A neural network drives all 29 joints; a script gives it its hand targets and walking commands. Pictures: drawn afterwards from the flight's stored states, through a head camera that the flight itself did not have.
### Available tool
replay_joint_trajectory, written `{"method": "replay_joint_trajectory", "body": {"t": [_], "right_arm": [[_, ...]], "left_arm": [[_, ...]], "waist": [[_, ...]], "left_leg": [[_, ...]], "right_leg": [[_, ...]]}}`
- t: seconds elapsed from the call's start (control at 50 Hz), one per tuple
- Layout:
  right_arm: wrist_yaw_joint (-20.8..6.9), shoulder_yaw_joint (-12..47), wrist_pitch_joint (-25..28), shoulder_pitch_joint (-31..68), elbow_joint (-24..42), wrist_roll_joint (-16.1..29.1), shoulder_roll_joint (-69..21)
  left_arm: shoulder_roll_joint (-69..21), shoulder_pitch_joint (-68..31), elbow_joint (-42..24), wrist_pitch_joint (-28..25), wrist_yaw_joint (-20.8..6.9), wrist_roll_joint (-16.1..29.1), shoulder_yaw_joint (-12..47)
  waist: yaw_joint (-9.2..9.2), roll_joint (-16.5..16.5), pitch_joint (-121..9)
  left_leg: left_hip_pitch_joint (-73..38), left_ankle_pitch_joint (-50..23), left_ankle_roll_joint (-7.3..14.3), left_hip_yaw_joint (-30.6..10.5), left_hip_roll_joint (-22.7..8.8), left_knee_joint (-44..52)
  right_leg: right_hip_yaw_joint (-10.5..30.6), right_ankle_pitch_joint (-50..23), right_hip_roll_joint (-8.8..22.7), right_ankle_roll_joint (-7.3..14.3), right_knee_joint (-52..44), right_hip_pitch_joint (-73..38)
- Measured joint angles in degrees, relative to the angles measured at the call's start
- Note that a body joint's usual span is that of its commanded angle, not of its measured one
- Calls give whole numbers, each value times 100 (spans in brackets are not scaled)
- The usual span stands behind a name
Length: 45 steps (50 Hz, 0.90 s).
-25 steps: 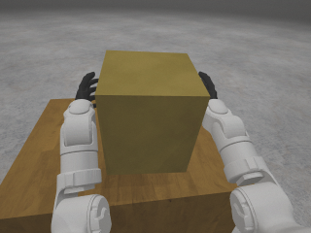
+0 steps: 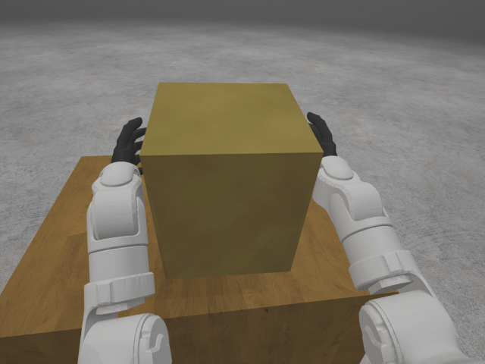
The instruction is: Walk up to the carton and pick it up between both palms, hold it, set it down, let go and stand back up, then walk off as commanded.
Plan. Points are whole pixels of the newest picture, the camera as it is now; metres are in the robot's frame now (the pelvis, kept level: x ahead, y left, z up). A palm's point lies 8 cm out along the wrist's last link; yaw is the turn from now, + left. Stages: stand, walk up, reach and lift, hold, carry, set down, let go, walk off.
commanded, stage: hold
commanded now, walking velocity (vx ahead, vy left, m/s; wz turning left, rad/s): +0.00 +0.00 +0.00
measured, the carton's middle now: (227, 180) +0.37 +0.02 +0.19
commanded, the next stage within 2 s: set down in 1.82 s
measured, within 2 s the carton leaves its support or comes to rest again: neither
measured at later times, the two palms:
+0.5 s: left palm (138, 159) +0.38 +0.16 +0.23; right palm (322, 157) +0.38 -0.14 +0.23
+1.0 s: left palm (130, 165) +0.35 +0.17 +0.23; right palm (324, 160) +0.36 -0.13 +0.24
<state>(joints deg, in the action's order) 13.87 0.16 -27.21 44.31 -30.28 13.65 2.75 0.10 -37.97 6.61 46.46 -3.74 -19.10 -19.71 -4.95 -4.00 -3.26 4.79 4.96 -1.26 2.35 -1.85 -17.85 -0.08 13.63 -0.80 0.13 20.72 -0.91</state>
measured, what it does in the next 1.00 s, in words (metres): stands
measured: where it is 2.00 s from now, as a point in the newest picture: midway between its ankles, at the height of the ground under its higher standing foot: outside the picture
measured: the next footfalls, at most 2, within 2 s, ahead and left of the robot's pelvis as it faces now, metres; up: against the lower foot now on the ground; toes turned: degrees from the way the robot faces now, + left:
none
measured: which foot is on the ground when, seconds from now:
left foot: down 0.00-1.00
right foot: down 0.00-1.00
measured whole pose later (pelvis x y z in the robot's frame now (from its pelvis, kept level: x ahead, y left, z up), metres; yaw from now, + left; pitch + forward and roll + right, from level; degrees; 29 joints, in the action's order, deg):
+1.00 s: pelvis +0.00 +0.00 +0.00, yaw +0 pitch -8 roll +0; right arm 11.8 -1.9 -26.2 46.1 -34.6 10.9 2.6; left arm 0.1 -40.3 11.1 45.4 -3.5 -20.4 -19.7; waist -5.0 -4.0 -3.2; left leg 4.7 4.9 -1.3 2.3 -1.8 -17.9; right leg -0.1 13.5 -0.8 0.1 20.6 -1.1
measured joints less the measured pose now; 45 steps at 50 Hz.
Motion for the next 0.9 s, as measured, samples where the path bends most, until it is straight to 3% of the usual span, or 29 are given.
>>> {"method": "replay_joint_trajectory", "body": {"t": [0.2, 0.44, 0.58, 0.82, 0.9], "right_arm": [[-240, -217, 271, 194, -547, -281, -1], [-191, -213, 332, 171, -520, -104, -1], [26, -10, 200, -54, 11, 185, -2], [55, 34, -8, -83, 82, 175, -13], [-3, 8, 2, -22, 17, -34, -12]], "left_arm": [[0, -310, 513, -171, 79, -115, 0], [0, -272, 430, -173, 85, -82, 0], [0, -23, -65, -46, 50, 54, -1], [0, 79, -156, 112, -5, 39, 0], [0, 14, -9, 1, -3, -5, 0]], "waist": [[0, 0, 0], [0, 0, 0], [1, 0, 0], [0, 0, 5], [0, 0, 5]], "left_leg": [[0, 4, 0, 0, 0, 4], [-7, 97, 0, 0, 1, 24], [-9, 116, 0, 0, 1, 23], [-7, 33, 0, -1, 1, -7], [-7, 6, 0, -1, 1, -7]], "right_leg": [[0, 10, 0, 0, 0, 1], [0, 98, 0, 0, -8, 1], [0, 91, 0, 0, -8, 1], [0, 18, 1, 0, -12, -15], [0, -7, 1, 0, -13, -15]]}}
